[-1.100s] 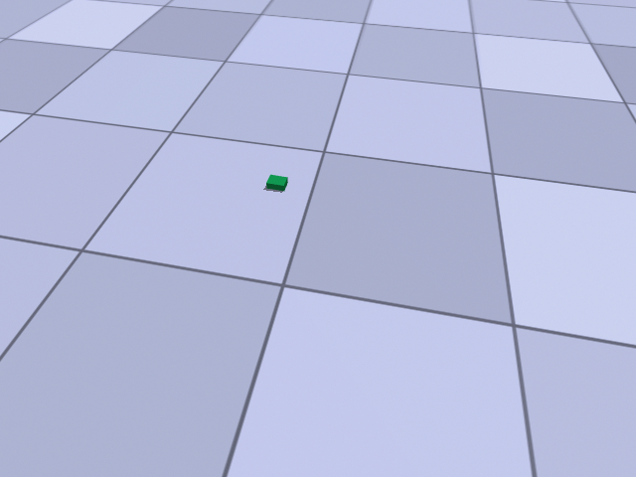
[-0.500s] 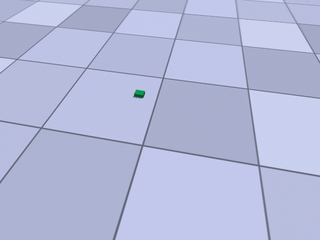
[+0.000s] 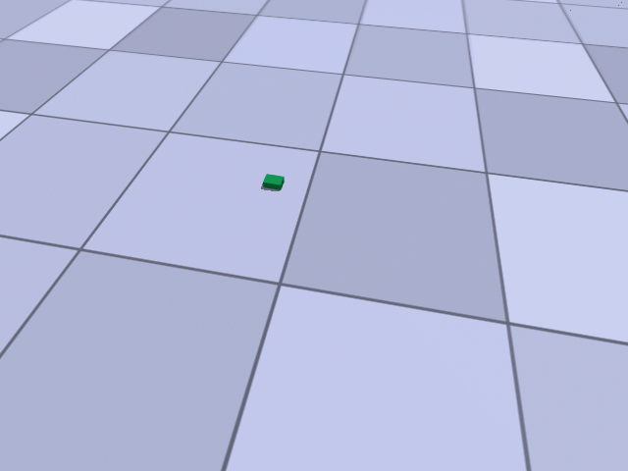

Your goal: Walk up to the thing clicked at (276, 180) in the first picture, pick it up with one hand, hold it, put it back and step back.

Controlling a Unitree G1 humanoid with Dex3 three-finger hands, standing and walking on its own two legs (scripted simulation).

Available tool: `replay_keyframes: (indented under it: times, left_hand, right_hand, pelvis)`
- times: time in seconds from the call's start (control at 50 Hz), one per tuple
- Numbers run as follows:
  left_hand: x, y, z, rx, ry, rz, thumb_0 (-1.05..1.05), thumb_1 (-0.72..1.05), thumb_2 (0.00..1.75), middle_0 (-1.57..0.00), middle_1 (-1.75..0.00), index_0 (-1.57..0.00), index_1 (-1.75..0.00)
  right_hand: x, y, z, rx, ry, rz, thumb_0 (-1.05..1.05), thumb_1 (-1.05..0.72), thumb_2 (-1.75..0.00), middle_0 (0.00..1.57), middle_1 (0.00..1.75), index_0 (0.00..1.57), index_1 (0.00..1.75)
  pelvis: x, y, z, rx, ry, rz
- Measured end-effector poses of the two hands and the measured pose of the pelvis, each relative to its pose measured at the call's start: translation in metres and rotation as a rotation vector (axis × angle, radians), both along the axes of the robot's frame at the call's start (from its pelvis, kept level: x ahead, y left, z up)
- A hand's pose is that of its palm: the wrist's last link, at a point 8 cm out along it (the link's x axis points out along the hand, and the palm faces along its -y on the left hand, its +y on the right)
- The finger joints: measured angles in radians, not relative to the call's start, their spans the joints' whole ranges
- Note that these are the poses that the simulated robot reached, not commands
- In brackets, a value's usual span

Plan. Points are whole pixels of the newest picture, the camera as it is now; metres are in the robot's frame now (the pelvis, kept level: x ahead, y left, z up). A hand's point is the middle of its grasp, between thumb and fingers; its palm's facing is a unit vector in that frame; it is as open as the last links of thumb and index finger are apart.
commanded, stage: stand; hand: left
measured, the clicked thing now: (273, 182) +1.46 +0.19 -0.77
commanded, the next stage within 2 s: walk up in 0.02 s
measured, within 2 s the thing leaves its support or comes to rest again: neither
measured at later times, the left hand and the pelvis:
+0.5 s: hand (105, 435) +0.21 +0.32 -0.16, palm faces -0.16 -0.93 -0.34, open 7.4 cm; pelvis +0.12 +0.04 -0.01, yaw -6 degrees
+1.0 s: hand (169, 283) +0.47 +0.28 -0.14, palm faces -0.17 -0.92 -0.37, open 7.4 cm; pelvis +0.36 +0.02 -0.01, yaw -9 degrees
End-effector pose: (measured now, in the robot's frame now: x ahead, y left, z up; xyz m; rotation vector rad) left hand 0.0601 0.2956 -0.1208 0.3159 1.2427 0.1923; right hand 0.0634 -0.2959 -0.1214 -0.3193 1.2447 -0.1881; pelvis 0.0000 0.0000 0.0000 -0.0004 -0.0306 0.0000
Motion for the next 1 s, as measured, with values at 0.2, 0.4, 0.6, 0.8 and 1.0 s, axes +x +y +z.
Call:
replay_keyframes:
  times: [0.2, 0.4, 0.6, 0.8, 1.0]
  left_hand:
    - [0.002, 0.031, 0.0, 0.012, -0.029, -0.012, 0.01, 0.9, 0.9, -0.2, -0.3, -0.2, -0.3]
    - [0.071, 0.073, -0.002, 0.019, 0.035, -0.082, 0.01, 0.91, 0.9, -0.2, -0.3, -0.2, -0.3]
    - [0.247, 0.039, 0.004, -0.011, -0.105, -0.24, 0.01, 0.91, 0.9, -0.2, -0.3, -0.2, -0.3]
    - [0.386, -0.013, 0.016, -0.021, -0.306, -0.258, 0.01, 0.91, 0.9, -0.2, -0.3, -0.2, -0.3]
    - [0.406, 0.029, 0.016, 0.015, -0.145, -0.204, 0.01, 0.9, 0.9, -0.2, -0.3, -0.2, -0.3]
  right_hand:
    - [0.021, -0.015, 0.004, -0.038, -0.067, 0.004, 0.01, -0.91, -0.9, 0.2, 0.3, 0.21, 0.3]
    - [0.044, 0.007, 0.029, -0.092, -0.122, -0.077, 0.0, -0.91, -0.9, 0.2, 0.3, 0.2, 0.3]
    - [0.056, 0.015, 0.008, -0.04, 0.023, -0.184, 0.0, -0.91, -0.9, 0.2, 0.3, 0.21, 0.3]
    - [0.168, 0.002, -0.021, 0.018, 0.027, -0.167, 0.01, -0.91, -0.9, 0.2, 0.3, 0.2, 0.3]
    - [0.323, -0.006, 0.01, -0.008, -0.14, -0.075, 0.0, -0.91, -0.9, 0.2, 0.3, 0.2, 0.3]
  pelvis:
    - [0.021, 0.014, -0.012, -0.021, 0.018, -0.03]
    - [0.083, 0.043, -0.007, -0.003, 0.015, -0.078]
    - [0.168, 0.036, -0.014, 0.012, -0.002, -0.124]
    - [0.268, 0.011, -0.025, -0.011, -0.018, -0.132]
    - [0.363, 0.023, -0.013, -0.026, -0.003, -0.159]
